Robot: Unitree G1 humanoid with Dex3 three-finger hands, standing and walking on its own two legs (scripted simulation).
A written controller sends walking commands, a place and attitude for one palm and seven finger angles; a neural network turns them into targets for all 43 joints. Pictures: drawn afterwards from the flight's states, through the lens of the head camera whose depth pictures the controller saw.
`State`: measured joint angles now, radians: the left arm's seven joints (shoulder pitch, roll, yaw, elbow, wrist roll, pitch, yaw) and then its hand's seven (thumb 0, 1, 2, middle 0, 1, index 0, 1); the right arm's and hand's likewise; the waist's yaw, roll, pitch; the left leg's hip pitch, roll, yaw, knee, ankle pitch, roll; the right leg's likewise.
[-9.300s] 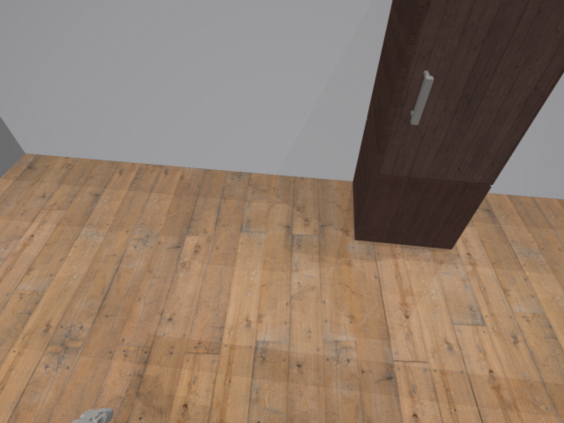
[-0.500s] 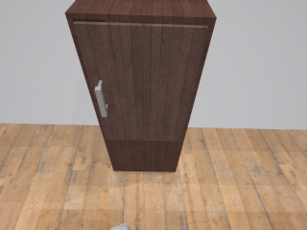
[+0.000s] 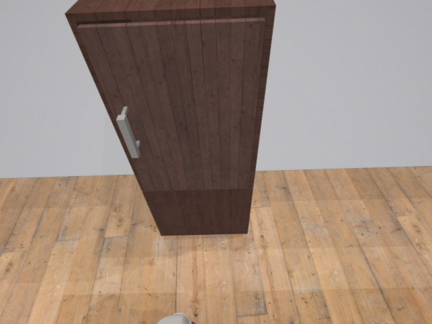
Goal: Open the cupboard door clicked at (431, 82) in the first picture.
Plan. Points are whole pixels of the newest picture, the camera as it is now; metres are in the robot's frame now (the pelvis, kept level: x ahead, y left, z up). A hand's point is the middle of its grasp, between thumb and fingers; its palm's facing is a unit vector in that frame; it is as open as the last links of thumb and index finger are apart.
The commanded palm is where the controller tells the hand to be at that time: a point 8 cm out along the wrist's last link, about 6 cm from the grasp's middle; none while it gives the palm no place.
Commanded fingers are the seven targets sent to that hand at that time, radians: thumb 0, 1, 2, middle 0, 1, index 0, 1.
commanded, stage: come to a stop and stand still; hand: left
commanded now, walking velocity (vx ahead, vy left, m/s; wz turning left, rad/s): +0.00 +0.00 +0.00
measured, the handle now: (130, 132) +0.58 +0.28 -0.01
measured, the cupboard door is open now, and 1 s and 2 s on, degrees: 0 0 0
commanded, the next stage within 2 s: look again from close up in 0.54 s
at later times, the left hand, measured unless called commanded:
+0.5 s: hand out of the picture -0.03 +0.15 -0.16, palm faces +0.06 -0.98 -0.18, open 7.3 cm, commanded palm none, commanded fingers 0.00 0.90 0.90 -0.20 -0.30 -0.20 -0.30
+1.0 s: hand out of the picture -0.03 +0.18 -0.15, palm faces +0.03 -0.97 -0.22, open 7.4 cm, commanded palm none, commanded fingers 0.00 0.90 0.90 -0.20 -0.30 -0.20 -0.30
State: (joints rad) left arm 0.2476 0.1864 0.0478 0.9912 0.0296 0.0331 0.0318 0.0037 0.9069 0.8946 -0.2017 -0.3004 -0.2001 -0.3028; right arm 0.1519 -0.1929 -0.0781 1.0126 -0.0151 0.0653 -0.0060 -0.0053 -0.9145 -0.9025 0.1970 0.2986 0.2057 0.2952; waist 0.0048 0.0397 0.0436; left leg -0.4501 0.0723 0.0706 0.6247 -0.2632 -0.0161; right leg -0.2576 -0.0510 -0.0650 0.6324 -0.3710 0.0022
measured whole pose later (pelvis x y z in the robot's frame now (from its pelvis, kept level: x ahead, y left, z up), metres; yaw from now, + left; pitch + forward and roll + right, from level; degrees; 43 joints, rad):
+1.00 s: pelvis -0.04 +0.01 +0.01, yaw +0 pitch -1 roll +1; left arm 0.30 0.14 -0.01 1.10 0.01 -0.01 0.03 0.01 0.90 0.89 -0.20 -0.30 -0.20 -0.30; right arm 0.36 -0.13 0.02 1.07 -0.02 -0.02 -0.02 0.00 -0.92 -0.90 0.19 0.30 0.20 0.29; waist 0.00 0.03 -0.01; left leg -0.16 -0.02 0.05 0.47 -0.28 0.02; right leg -0.26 -0.05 -0.06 0.50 -0.22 0.01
